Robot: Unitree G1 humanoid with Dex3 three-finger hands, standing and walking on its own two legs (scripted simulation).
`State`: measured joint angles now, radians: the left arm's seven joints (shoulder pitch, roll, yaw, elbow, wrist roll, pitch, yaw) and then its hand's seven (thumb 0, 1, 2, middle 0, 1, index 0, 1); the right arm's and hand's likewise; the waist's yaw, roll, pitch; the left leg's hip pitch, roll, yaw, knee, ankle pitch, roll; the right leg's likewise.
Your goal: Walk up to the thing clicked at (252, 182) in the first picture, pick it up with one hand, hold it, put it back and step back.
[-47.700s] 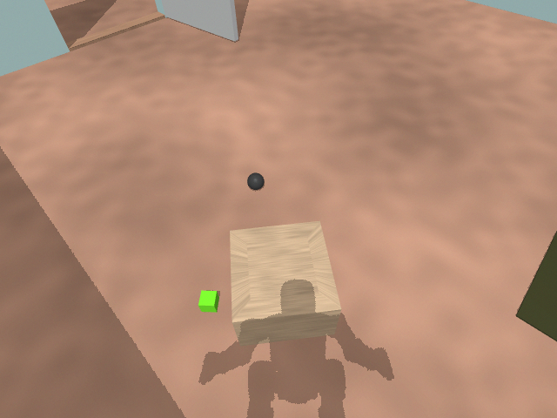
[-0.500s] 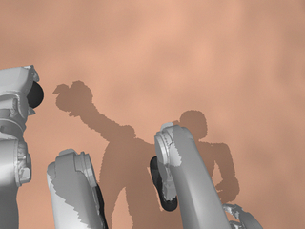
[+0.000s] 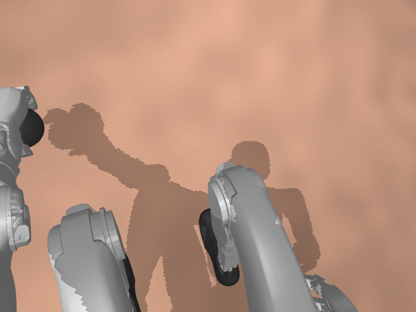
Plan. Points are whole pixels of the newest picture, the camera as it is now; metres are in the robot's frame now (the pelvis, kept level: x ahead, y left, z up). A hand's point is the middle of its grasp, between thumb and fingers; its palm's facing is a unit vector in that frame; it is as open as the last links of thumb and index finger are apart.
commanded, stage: lower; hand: left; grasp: from above
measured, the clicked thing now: (18, 127) +0.49 +0.26 -0.21
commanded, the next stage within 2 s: rest in 0.06 s
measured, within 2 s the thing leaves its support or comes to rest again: rests again in 1.84 s
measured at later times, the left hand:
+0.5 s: hand (29, 129) +0.50 +0.25 -0.24, palm faces -0.46 -0.08 -0.88, open 10.6 cm
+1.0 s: hand (34, 130) +0.50 +0.25 -0.26, palm faces -0.45 -0.09 -0.89, open 10.6 cm
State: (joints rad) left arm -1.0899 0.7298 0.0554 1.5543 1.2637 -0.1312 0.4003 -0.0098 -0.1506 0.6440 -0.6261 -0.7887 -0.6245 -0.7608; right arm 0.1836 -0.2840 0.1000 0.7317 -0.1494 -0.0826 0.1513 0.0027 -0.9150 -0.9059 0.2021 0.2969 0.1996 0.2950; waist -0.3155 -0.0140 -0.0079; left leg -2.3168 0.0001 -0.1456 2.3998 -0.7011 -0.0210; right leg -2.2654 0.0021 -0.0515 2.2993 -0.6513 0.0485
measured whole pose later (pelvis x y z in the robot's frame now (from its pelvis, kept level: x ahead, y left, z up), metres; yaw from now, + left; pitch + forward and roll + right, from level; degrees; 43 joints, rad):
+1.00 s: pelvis +0.00 +0.01 -0.03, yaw -5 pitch +31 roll -12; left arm -1.13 0.89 0.09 1.70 1.28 -0.14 0.55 0.00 -0.10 0.60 -0.60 -0.78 -0.60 -0.75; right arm 0.16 -0.33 0.23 0.69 -0.22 -0.20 0.25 0.00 -0.91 -0.90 0.20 0.30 0.20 0.30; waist -0.41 -0.08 0.12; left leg -2.36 0.01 -0.22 2.52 -0.73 -0.02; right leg -2.28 0.03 -0.11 2.36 -0.64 0.06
